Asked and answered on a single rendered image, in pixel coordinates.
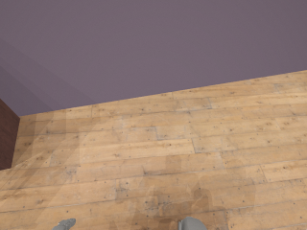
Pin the cupboard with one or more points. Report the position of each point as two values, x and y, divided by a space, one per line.
9 125

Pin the robot right thigh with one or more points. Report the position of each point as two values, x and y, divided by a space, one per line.
190 224

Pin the robot left hand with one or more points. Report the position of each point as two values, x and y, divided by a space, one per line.
65 224

